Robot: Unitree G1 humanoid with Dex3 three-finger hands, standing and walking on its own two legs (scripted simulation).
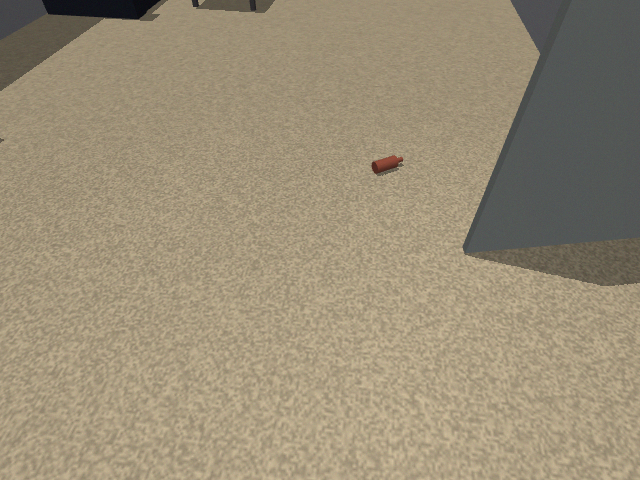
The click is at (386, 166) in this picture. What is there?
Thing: lying bottle
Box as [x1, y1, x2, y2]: [372, 155, 402, 173]
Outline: 402,158 397,158 393,155 372,162 372,169 376,173 397,166 398,162 402,160
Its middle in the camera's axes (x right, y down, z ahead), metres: +0.34 -0.40 +2.01
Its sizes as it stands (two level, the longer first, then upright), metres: 0.164 0.062 0.062
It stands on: the floor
